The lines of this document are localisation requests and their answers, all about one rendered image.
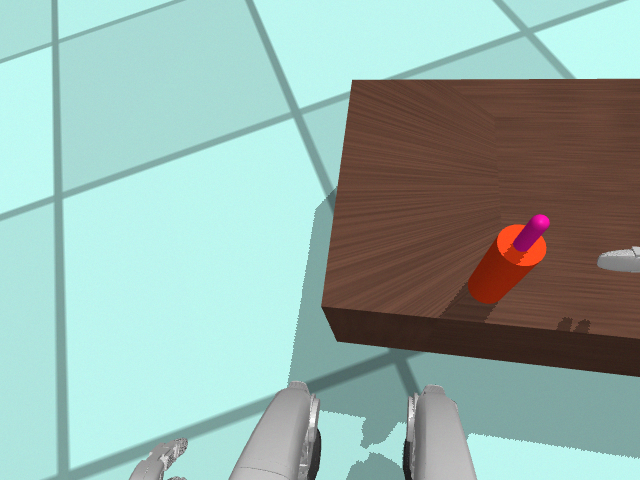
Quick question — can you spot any left robot hand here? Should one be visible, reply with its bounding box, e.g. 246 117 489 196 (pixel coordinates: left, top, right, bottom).
129 438 188 480

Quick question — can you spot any bottle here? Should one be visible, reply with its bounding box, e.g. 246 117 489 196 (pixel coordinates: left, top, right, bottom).
468 214 550 304

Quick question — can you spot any right robot hand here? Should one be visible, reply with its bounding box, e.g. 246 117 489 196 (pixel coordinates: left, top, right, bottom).
597 247 640 273

